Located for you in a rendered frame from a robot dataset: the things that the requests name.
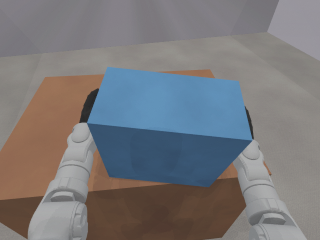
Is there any carton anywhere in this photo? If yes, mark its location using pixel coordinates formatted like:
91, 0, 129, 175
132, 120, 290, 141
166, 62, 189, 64
87, 67, 253, 187

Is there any robot left hand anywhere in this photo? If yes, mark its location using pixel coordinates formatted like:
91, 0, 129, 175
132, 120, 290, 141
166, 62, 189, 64
79, 88, 99, 123

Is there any robot right forearm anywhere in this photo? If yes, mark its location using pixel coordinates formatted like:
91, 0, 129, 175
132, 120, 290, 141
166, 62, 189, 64
233, 139, 307, 240

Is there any robot left forearm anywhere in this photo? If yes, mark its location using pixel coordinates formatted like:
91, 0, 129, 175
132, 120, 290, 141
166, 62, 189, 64
27, 122, 97, 240

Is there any right robot upper arm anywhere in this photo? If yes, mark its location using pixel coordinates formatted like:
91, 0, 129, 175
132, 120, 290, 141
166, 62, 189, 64
248, 223, 306, 240

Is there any robot right hand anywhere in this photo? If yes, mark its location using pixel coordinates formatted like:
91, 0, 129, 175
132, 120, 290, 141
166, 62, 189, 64
245, 107, 254, 140

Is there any pedestal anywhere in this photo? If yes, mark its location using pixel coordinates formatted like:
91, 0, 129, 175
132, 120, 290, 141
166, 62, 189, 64
0, 69, 272, 240

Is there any left robot upper arm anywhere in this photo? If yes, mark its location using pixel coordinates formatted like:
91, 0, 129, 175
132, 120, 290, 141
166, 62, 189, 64
29, 201, 88, 240

